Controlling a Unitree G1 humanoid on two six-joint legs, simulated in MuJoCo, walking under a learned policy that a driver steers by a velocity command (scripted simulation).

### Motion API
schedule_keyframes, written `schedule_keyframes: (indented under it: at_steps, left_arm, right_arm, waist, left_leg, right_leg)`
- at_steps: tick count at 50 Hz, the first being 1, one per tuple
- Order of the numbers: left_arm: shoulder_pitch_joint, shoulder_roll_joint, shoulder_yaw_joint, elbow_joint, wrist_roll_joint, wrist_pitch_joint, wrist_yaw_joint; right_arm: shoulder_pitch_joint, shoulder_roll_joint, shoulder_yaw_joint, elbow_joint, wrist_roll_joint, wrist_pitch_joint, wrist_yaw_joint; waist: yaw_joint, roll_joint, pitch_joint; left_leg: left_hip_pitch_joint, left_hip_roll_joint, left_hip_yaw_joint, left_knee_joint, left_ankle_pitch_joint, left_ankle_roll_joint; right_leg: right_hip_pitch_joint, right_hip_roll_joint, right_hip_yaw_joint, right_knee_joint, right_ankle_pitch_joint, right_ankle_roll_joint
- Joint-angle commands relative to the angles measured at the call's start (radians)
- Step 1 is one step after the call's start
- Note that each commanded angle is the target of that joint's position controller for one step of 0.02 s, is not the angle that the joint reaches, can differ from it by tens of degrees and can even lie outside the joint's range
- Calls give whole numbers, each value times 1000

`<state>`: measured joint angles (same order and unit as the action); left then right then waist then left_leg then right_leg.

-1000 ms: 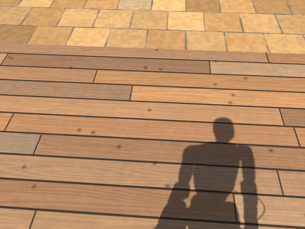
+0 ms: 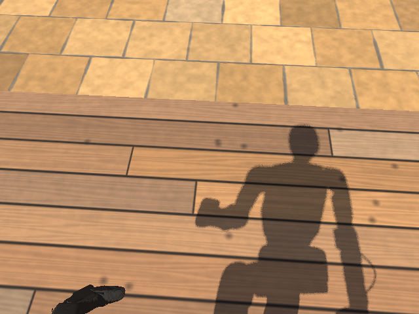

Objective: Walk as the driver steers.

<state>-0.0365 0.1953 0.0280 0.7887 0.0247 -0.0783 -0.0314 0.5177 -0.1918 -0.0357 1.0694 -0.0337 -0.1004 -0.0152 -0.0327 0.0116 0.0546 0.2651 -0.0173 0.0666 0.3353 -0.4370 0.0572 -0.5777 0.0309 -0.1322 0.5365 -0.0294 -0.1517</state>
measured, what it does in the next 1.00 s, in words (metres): walks ahead, turning right: left foot, then right foot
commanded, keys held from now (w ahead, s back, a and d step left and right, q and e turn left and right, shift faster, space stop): w+shift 0.44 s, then w+e+shift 0.10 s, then e+shift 0.34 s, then shift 0.12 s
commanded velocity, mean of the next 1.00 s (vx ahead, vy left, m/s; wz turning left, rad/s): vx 0.74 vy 0.00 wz -0.32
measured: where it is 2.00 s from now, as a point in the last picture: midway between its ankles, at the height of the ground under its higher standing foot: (191, 179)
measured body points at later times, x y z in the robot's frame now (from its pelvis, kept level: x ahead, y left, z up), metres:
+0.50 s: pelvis +0.49 +0.03 +0.00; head +0.53 +0.03 +0.45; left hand +0.42 +0.28 -0.14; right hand +0.70 -0.20 -0.09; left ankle +0.63 +0.10 -0.70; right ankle +0.21 -0.08 -0.63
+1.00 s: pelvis +0.85 +0.01 +0.01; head +0.89 +0.00 +0.45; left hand +1.02 +0.24 -0.12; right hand +0.91 -0.27 -0.11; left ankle +0.79 +0.15 -0.59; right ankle +0.95 -0.04 -0.70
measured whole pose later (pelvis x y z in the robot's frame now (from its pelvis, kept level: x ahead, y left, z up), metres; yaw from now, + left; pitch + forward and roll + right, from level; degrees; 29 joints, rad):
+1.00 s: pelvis +0.85 +0.01 +0.01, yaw -20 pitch -1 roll -1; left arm 0.21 0.27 0.07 0.82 0.01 -0.01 0.00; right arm 0.13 -0.21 -0.04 0.78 -0.03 -0.03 -0.04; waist 0.04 0.00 0.12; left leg -0.46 0.02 0.00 1.43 -0.47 -0.05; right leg -0.44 0.18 -0.08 0.56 -0.11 -0.19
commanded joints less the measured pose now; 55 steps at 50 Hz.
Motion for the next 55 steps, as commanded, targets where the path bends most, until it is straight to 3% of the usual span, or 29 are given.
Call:
schedule_keyframes:
  at_steps: [1,2,4,7,13,16,19,20,22,23,24,25,26,27,28,30,32,36,39,41,43,44,45,46,47,49,51,53,55]
  left_arm:
    - [559,319,112,103,28,3,26]
    - [480,263,105,97,24,4,6]
    - [391,140,76,129,24,-20,2]
    - [381,74,44,176,10,-43,19]
    - [445,114,41,180,-22,-73,8]
    - [508,158,44,193,-41,-84,11]
    - [544,200,45,210,-25,-74,21]
    - [547,226,50,212,-12,-62,30]
    - [509,275,64,212,16,-28,54]
    - [490,240,58,199,20,-22,56]
    - [635,34,15,156,-25,-24,27]
    - [619,107,25,151,-59,-43,30]
    - [472,146,35,119,-57,-40,42]
    - [410,144,31,111,-45,-40,38]
    - [384,118,28,117,-33,-28,31]
    - [430,80,28,116,-5,15,19]
    - [411,58,29,97,-6,44,14]
    - [236,36,8,15,-9,41,-12]
    - [254,58,10,19,7,37,-30]
    - [387,113,34,39,18,42,-21]
    - [608,193,78,85,21,35,7]
    - [524,240,100,76,-14,40,31]
    - [448,334,107,37,-3,43,19]
    - [419,359,120,-18,-6,44,17]
    - [326,269,103,-57,-18,58,34]
    - [290,155,62,-47,-24,60,48]
    - [326,156,58,-23,-18,50,48]
    - [339,191,66,-19,-7,43,42]
    - [327,171,54,-20,-4,42,42]
  right_arm:
    - [66,-20,-5,-118,59,-21,27]
    - [-16,-120,-20,-138,64,-36,21]
    - [-191,-113,-15,-187,45,-39,17]
    - [-203,-43,3,-213,-5,8,49]
    - [-514,-80,22,-348,-9,21,75]
    - [-592,-71,32,-367,16,19,83]
    - [-603,-120,19,-381,4,12,64]
    - [-552,-144,8,-368,3,14,56]
    - [-206,-212,-27,-269,6,17,31]
    - [-21,-263,-50,-222,-9,21,13]
    - [-8,-367,-78,-226,-51,14,7]
    - [-28,-314,-78,-226,-28,18,32]
    - [-151,-248,-67,-226,-26,10,35]
    - [-200,-177,-52,-223,-21,-2,39]
    - [-223,-140,-41,-208,-26,-11,37]
    - [-206,-87,-19,-173,-8,-28,31]
    - [-197,-96,-19,-162,21,-45,31]
    - [-272,-113,-18,-190,35,-44,11]
    - [-228,-180,-35,-201,50,-43,-14]
    - [-251,-221,-52,-223,61,-27,-26]
    - [-333,-225,-62,-255,65,6,-22]
    - [-319,-170,-60,-255,55,21,-8]
    - [-140,-98,-39,-298,33,35,-14]
    - [-61,-91,-20,-318,29,45,-23]
    - [-73,-127,-19,-298,17,57,-30]
    - [-209,-158,-33,-320,-14,79,-29]
    - [-231,-150,-30,-330,-7,118,-26]
    - [-226,-121,-21,-331,8,130,-22]
    - [-206,-113,-20,-313,18,136,-18]
  waist:
    - [156,-318,-467]
    - [153,-173,-422]
    - [111,45,-160]
    - [7,4,-45]
    - [30,-18,123]
    - [68,-26,102]
    - [56,-70,63]
    - [27,-106,2]
    - [-146,-146,-188]
    - [-222,-125,-275]
    - [-77,198,-422]
    - [-86,203,-523]
    - [-53,95,-289]
    - [-39,-17,-176]
    - [-9,-54,-79]
    - [62,2,-31]
    - [93,37,-13]
    - [95,91,34]
    - [92,65,-37]
    - [153,98,-119]
    - [269,66,-205]
    - [228,-138,-114]
    - [59,-165,-156]
    - [75,-148,-404]
    - [42,11,-332]
    - [18,119,-164]
    - [18,72,-139]
    - [19,39,-180]
    - [19,-1,-218]
  left_leg:
    - [-802,-63,-68,1169,123,35]
    - [-945,-25,-179,1240,91,77]
    - [-977,72,-162,1128,192,91]
    - [-879,136,-166,986,193,58]
    - [-934,171,-29,518,478,-2]
    - [-782,104,50,313,655,28]
    - [-773,34,81,198,573,72]
    - [-715,-10,91,200,489,80]
    - [-387,-52,62,201,358,110]
    - [-133,51,-46,241,233,126]
    - [191,393,-545,185,-58,216]
    - [211,446,-907,-48,-246,222]
    - [28,398,-708,-77,-216,174]
    - [-148,373,-555,-96,-84,146]
    - [-290,327,-406,-118,144,107]
    - [-430,301,-194,-95,638,72]
    - [-450,271,-33,-81,958,28]
    - [-510,140,208,-94,969,-3]
    - [-423,172,232,48,1101,-20]
    - [-392,225,214,246,1229,-42]
    - [-437,223,182,691,967,-57]
    - [-628,28,200,1012,49,-84]
    - [-831,-47,76,1289,-231,-122]
    - [-910,-26,-112,1346,-155,-125]
    - [-903,24,-126,1293,-81,-117]
    - [-869,77,-130,1110,-40,-108]
    - [-770,91,-122,973,2,-99]
    - [-738,83,-111,895,50,-90]
    - [-729,84,-105,815,105,-84]
  right_leg:
    - [1046,-403,840,-164,-726,-202]
    - [1011,-382,952,-284,-714,-188]
    - [707,-328,643,-298,-419,-131]
    - [416,-234,449,-374,-359,-74]
    - [297,-121,191,-522,-51,-55]
    - [390,-139,137,-605,214,-36]
    - [663,-189,98,-471,698,-9]
    - [730,-202,92,-369,869,3]
    - [715,-217,74,65,975,23]
    - [516,-179,89,379,736,23]
    - [100,-25,111,827,-165,49]
    - [-34,28,237,976,-391,25]
    - [-119,-53,228,964,-260,16]
    - [-96,-94,223,887,-191,15]
    - [-47,-123,225,837,-177,19]
    - [48,-141,207,788,-207,50]
    - [29,-131,162,716,-210,68]
    - [84,-65,6,303,71,75]
    - [222,21,-88,110,204,63]
    - [355,60,-76,112,134,17]
    - [543,47,20,-2,143,-54]
    - [607,-40,171,-72,543,-85]
    - [696,-262,517,64,1407,-231]
    - [830,-414,742,-78,1166,-376]
    - [687,-405,750,-144,768,-358]
    - [445,-294,621,-199,477,-253]
    - [335,-230,501,-208,539,-174]
    - [350,-196,438,-197,611,-118]
    - [401,-184,362,-204,612,-65]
